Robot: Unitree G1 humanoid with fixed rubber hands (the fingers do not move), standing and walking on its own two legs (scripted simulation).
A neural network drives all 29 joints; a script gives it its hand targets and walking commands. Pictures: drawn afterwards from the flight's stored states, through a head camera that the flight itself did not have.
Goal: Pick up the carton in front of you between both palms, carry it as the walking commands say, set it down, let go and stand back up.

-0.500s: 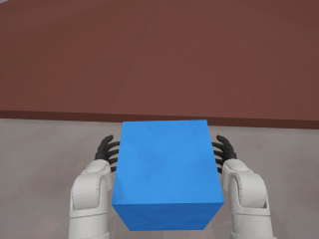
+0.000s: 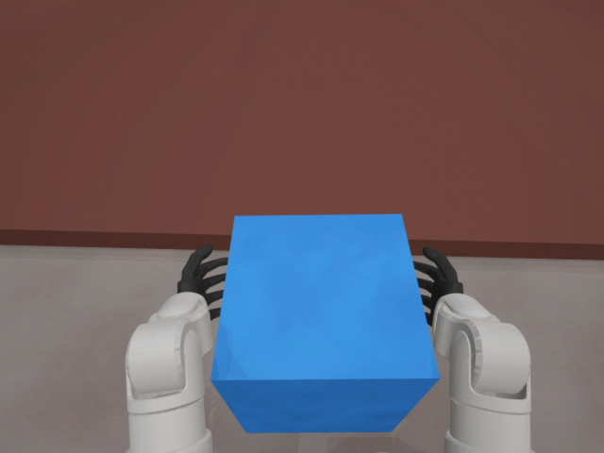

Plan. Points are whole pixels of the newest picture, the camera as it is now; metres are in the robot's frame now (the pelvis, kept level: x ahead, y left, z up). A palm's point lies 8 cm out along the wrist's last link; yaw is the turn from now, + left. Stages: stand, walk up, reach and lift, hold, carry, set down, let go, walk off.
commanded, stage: carry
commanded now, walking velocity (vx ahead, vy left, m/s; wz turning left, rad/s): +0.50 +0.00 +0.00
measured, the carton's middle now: (318, 331) +0.28 -0.01 +0.01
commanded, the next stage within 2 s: none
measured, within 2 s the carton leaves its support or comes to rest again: neither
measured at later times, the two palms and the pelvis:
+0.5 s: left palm (222, 153) +0.59 +0.14 +0.07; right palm (385, 142) +0.62 -0.15 +0.06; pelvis +0.34 -0.03 +0.00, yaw +5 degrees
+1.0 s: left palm (214, 12) +1.04 +0.20 +0.14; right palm (338, 9) +1.04 -0.10 +0.15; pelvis +0.66 +0.05 -0.01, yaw +2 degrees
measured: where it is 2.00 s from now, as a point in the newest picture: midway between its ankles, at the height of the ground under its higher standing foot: (286, 161)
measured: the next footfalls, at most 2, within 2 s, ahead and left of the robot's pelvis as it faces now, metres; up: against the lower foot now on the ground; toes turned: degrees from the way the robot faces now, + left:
right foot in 0.26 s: +0.37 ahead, -0.10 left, +0.00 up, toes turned -9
left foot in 0.74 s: +0.70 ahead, +0.11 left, +0.00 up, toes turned +12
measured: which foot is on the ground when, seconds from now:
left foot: down 0.00-0.28, up 0.30-0.72, down 0.74-1.00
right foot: up 0.00-0.24, down 0.26-0.78, up 0.80-1.00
